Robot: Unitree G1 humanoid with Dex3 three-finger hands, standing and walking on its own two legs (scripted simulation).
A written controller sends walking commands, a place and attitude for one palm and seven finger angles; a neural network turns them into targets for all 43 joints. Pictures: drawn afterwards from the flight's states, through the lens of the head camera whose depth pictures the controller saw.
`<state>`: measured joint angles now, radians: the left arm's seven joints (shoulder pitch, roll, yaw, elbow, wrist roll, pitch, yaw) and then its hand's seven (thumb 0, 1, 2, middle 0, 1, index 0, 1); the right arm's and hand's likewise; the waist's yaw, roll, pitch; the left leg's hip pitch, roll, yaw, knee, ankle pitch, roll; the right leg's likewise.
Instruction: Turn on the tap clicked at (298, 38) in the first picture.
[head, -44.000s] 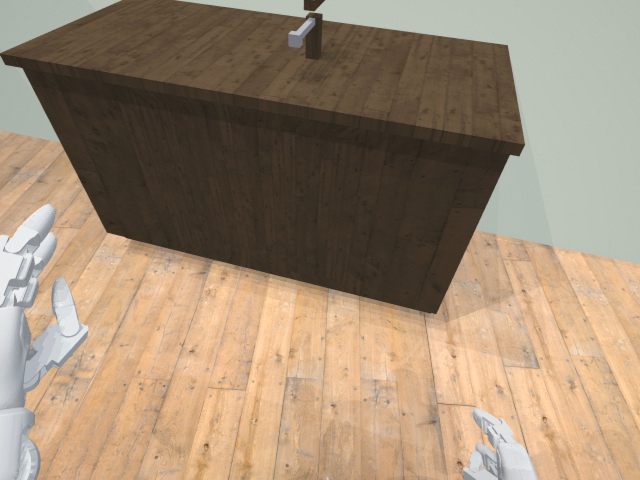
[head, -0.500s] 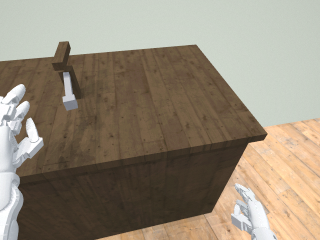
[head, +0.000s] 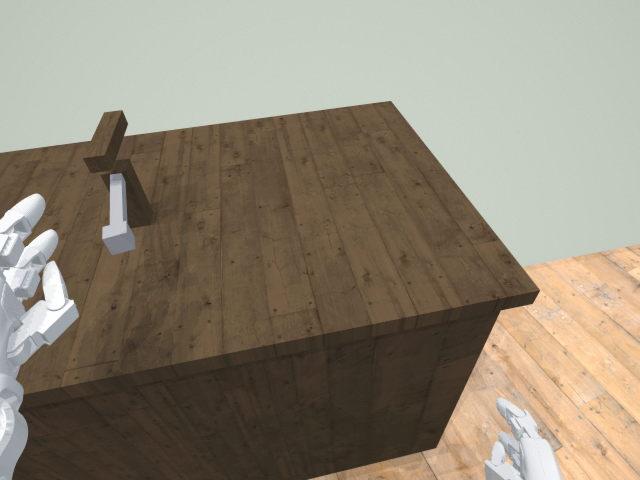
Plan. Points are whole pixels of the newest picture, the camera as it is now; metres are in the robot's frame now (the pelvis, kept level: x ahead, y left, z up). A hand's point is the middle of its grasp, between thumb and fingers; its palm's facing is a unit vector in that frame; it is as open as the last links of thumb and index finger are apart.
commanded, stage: turn the palm inward beside the body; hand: left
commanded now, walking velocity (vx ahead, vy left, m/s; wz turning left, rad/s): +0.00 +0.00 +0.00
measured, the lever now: (119, 237) +0.33 +0.30 +0.16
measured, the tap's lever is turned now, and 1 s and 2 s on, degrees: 10 10 10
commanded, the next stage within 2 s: reach beside the lever's end, fingers flat in 1.30 s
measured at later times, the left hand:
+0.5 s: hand (50, 329) +0.17 +0.25 +0.21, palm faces +0.47 -0.87 -0.17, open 7.4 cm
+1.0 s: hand (60, 333) +0.17 +0.24 +0.21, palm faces +0.48 -0.87 -0.12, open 7.4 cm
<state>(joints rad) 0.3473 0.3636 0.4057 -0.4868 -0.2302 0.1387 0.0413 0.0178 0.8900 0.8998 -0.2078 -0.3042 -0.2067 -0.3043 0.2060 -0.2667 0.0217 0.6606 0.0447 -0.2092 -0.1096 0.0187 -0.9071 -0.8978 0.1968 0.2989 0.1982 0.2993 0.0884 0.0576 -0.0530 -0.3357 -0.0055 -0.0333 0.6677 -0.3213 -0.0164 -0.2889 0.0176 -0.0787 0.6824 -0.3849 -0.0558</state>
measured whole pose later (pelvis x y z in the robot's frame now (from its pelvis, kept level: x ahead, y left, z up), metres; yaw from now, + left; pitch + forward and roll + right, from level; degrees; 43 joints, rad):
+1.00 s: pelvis -0.01 +0.00 +0.01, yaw +1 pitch -5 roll +0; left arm 0.34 0.28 0.32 -0.68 -0.29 0.45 0.16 0.02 0.89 0.90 -0.20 -0.30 -0.20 -0.30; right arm 0.12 -0.25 0.08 0.69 0.07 -0.24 -0.12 0.02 -0.91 -0.90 0.20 0.30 0.20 0.30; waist 0.11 0.08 -0.05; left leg -0.25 -0.01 -0.06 0.62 -0.28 -0.02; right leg -0.19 0.02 -0.11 0.61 -0.34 -0.05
